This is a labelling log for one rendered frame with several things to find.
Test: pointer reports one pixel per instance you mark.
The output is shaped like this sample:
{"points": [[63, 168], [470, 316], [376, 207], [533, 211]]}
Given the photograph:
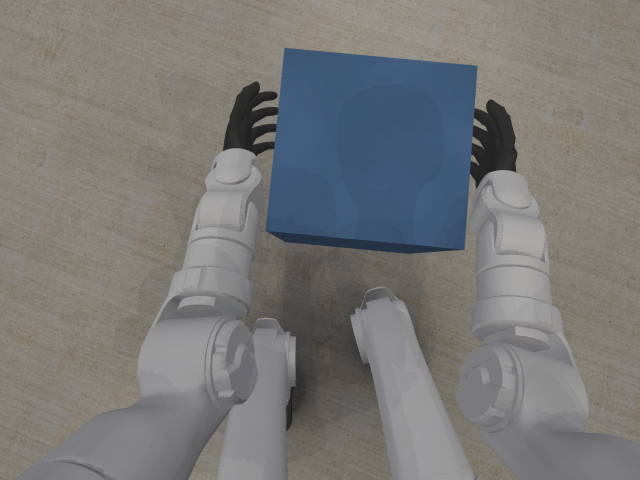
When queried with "right robot upper arm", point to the right robot upper arm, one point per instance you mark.
{"points": [[532, 409]]}

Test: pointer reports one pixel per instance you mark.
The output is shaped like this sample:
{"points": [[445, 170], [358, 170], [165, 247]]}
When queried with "robot left hand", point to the robot left hand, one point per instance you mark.
{"points": [[239, 132]]}

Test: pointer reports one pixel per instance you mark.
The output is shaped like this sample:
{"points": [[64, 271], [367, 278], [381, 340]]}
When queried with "left robot forearm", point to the left robot forearm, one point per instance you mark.
{"points": [[214, 280]]}

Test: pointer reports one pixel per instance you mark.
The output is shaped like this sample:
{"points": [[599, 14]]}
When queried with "right robot shin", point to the right robot shin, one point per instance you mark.
{"points": [[380, 292]]}

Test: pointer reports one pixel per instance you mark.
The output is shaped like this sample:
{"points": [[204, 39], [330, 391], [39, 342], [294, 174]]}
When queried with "robot right hand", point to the robot right hand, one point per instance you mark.
{"points": [[498, 142]]}

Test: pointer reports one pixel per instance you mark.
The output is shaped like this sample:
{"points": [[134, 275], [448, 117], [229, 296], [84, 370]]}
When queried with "right robot forearm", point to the right robot forearm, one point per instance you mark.
{"points": [[514, 303]]}

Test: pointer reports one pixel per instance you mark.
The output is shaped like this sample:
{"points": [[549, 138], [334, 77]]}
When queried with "carton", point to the carton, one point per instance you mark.
{"points": [[372, 153]]}

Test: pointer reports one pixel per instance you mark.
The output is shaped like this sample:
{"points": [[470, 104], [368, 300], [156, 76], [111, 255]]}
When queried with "right robot thigh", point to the right robot thigh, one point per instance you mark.
{"points": [[420, 439]]}

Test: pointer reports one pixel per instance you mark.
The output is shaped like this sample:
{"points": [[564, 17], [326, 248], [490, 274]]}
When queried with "left robot upper arm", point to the left robot upper arm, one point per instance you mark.
{"points": [[191, 373]]}

